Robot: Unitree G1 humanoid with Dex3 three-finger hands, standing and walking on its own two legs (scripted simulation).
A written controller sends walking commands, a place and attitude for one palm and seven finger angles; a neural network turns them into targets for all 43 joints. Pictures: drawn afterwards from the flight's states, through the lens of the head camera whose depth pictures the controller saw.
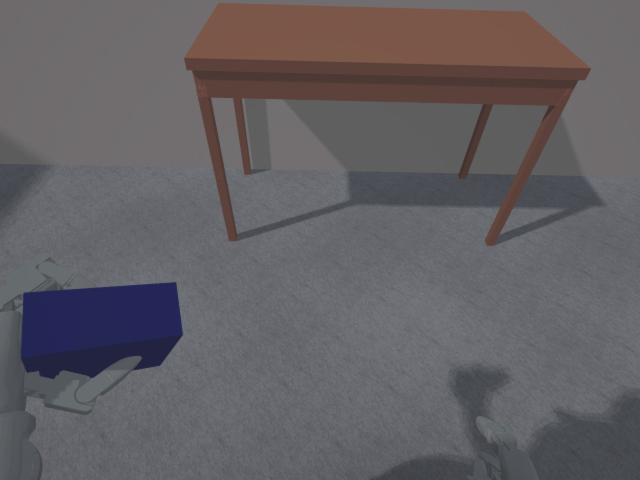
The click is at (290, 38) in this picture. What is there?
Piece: table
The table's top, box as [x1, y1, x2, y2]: [184, 3, 590, 79]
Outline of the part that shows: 184,57 186,68 194,70 585,79 590,69 585,63 523,11 218,3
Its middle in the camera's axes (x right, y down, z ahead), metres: +0.20 -0.70 +1.34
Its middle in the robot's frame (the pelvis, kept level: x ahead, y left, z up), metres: +1.48 -0.12 +0.00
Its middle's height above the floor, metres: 0.77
